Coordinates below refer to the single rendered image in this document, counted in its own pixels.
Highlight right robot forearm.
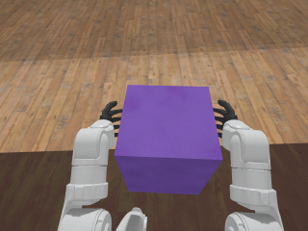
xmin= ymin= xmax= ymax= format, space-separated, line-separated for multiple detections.
xmin=221 ymin=119 xmax=284 ymax=231

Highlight robot right upper arm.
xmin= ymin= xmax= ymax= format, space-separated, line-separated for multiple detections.
xmin=224 ymin=212 xmax=283 ymax=231

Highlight robot left upper arm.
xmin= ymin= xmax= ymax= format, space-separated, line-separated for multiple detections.
xmin=59 ymin=208 xmax=112 ymax=231

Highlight left robot forearm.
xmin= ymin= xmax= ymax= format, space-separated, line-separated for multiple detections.
xmin=57 ymin=119 xmax=116 ymax=231

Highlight carton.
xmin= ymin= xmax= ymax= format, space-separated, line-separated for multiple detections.
xmin=114 ymin=85 xmax=223 ymax=195

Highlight left robot hand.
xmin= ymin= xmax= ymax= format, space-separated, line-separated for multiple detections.
xmin=99 ymin=101 xmax=123 ymax=138

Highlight robot left shin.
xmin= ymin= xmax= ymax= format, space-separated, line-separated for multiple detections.
xmin=132 ymin=207 xmax=142 ymax=213

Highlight right robot hand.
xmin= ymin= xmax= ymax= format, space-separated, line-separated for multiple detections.
xmin=213 ymin=99 xmax=238 ymax=138

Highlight left robot thigh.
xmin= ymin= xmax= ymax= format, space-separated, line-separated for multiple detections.
xmin=116 ymin=211 xmax=147 ymax=231

